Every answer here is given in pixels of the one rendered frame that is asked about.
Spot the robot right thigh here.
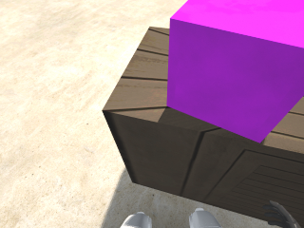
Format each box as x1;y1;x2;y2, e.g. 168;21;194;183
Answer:
189;210;222;228

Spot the robot right hand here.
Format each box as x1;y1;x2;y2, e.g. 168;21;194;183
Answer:
262;200;301;228

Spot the robot left thigh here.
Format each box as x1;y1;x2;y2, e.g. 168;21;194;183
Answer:
120;213;152;228

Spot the robot thigh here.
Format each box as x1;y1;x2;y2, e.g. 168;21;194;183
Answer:
189;210;222;228
120;213;152;228

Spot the carton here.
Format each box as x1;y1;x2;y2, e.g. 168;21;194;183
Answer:
166;0;304;143

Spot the pedestal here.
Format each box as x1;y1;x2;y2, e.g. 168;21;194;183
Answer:
102;27;304;228

